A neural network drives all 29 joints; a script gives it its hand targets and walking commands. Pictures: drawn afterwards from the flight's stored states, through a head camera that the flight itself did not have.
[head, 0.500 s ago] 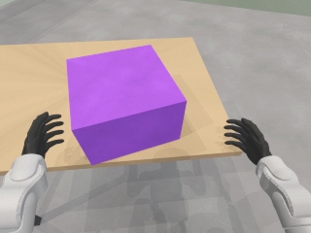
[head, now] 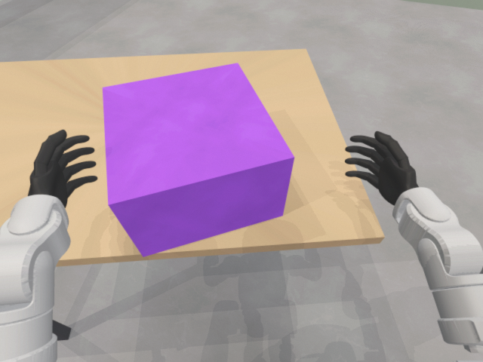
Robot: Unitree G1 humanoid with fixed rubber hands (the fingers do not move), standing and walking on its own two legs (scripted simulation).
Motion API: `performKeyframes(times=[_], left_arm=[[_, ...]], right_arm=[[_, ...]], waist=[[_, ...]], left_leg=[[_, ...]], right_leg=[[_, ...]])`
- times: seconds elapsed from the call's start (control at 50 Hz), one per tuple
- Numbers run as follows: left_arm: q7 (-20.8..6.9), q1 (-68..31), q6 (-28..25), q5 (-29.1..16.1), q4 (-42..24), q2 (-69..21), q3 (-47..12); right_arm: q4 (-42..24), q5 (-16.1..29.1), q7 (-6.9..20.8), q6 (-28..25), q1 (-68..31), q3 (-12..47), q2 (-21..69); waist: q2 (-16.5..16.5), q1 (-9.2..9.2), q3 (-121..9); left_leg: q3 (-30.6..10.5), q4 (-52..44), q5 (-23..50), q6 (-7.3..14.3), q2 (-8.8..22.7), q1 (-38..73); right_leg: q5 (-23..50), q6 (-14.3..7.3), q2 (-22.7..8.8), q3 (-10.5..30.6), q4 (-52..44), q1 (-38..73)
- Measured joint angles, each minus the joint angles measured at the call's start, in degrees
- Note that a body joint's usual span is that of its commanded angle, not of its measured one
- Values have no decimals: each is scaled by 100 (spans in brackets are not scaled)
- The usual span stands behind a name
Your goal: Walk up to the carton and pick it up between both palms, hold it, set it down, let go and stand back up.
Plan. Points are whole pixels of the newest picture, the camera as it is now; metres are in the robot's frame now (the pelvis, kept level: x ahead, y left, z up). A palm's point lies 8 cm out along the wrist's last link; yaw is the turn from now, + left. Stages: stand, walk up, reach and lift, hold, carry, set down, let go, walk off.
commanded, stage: reach and lift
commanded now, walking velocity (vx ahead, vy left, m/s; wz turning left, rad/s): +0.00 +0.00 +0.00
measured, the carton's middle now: (194, 152) +0.45 +0.10 +0.08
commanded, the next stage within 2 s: none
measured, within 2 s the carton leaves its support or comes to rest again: neither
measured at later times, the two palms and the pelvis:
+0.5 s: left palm (53, 156) +0.34 +0.26 +0.18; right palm (386, 135) +0.40 -0.22 +0.16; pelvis +0.00 +0.00 +0.00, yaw +0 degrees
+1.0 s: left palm (61, 138) +0.38 +0.27 +0.18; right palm (367, 114) +0.44 -0.20 +0.17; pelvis +0.00 +0.00 +0.00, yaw +0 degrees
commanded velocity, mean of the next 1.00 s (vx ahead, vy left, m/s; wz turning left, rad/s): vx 0.00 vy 0.00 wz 0.00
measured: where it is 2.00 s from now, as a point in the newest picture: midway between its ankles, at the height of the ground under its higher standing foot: outside the picture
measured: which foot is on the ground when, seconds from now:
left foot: down 0.00-1.00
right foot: down 0.00-1.00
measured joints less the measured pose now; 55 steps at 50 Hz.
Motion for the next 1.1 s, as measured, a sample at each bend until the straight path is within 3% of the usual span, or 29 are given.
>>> performKeyframes(times=[0.64, 0.94, 1.02, 1.1], left_arm=[[43, -2237, -165, 2, 2547, 0, -41], [130, -3082, -702, 0, 3934, -1, -217], [128, -3107, -1056, 1, 4445, -1, -342], [124, -2851, -1363, 0, 4529, -1, -457]], right_arm=[[2675, 1, 104, 42, -2541, 122, 0], [3709, 1, 144, -1, -3391, 350, 3], [4102, 1, 140, -130, -3445, 431, 69], [4227, 3, 127, -298, -3435, 467, 240]], waist=[[14, 233, 1], [23, 395, 2], [8, 426, 6], [6, 426, 30]], left_leg=[[0, 0, 0, -8, 9, 0], [0, 0, -3, -9, 10, 0], [0, 0, -3, -9, 11, 1], [0, 0, -4, -11, 11, -1]], right_leg=[[2, -1, 10, 2, -2, 0], [2, -1, 11, 2, -2, 0], [2, -1, 12, 2, -2, 0], [2, -1, 12, 3, -1, -1]])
